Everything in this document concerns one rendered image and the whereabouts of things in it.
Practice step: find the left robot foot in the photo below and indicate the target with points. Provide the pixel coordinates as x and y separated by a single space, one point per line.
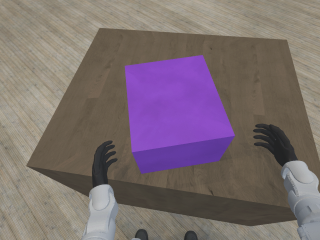
141 234

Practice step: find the right robot foot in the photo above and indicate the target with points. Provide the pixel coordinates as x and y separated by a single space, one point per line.
190 235

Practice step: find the robot foot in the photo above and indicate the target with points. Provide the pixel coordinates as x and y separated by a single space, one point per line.
141 234
190 235

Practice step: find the right robot forearm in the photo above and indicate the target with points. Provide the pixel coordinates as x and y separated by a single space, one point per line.
303 195

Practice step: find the robot right upper arm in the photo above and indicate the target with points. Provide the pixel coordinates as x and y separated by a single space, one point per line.
309 231

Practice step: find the right robot hand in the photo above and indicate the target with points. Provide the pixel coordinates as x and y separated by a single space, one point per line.
278 143

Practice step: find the carton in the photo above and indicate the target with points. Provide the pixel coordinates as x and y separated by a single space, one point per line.
176 116

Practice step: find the left robot hand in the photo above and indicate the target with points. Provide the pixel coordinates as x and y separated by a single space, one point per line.
100 166

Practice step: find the left robot forearm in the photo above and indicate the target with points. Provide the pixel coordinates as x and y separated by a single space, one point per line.
103 209

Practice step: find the pedestal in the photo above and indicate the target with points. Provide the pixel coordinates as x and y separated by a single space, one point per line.
257 84

